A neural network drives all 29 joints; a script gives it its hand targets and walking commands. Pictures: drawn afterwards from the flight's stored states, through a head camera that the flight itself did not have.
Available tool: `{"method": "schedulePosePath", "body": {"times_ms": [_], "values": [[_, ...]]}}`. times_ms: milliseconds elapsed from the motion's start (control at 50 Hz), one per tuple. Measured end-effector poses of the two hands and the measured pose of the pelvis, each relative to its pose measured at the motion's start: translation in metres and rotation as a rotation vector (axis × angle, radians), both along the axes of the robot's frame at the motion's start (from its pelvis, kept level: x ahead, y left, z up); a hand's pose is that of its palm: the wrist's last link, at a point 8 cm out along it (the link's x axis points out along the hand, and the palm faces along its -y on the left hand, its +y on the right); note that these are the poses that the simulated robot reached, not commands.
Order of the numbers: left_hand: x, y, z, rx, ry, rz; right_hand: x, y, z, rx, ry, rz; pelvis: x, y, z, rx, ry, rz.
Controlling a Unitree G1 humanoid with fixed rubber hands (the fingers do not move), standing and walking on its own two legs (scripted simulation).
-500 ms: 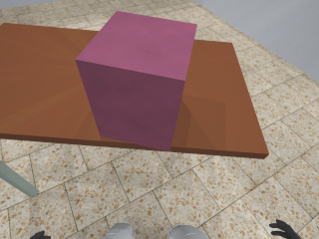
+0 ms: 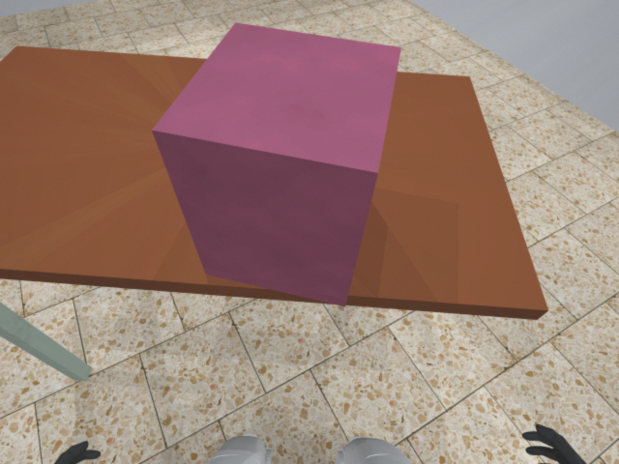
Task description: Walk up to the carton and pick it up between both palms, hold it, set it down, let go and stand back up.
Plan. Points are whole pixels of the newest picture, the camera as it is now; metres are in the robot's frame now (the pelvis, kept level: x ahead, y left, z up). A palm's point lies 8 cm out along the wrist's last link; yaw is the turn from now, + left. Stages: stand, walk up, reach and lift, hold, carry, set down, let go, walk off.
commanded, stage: walk up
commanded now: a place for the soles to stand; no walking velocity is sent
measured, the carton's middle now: (293, 172) +0.43 +0.03 +0.13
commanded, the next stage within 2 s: reach and lift in 1.12 s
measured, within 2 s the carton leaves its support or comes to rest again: neither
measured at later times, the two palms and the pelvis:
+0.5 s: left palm out of the picture +0.09 +0.32 -0.08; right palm out of the picture +0.09 -0.31 -0.07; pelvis +0.00 +0.00 +0.00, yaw +0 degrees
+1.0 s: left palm out of the picture +0.09 +0.33 -0.08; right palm out of the picture +0.09 -0.30 -0.07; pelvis -0.01 +0.02 +0.00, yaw +1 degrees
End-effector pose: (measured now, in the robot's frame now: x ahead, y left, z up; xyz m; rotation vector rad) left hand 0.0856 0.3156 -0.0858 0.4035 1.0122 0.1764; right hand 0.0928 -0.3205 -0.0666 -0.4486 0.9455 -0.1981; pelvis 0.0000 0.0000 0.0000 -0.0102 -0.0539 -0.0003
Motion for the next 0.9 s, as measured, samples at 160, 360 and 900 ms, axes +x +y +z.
{"method": "schedulePosePath", "body": {"times_ms": [160,360,900], "values": [[0.008,-0.005,0.0,-0.005,-0.019,0.003,0.004,-0.003,0.001,-0.001,-0.007,0.006,0.002,-0.004,0.0,0.003,0.001,0.003],[0.004,0.005,0.004,0.017,-0.016,0.005,0.003,0.005,-0.004,0.011,0.002,0.005,0.001,0.003,0.0,-0.002,0.0,0.007],[0.0,0.019,0.001,0.002,-0.039,0.001,-0.001,0.024,0.0,0.015,-0.007,0.01,-0.006,0.019,0.0,-0.014,-0.006,0.009]]}}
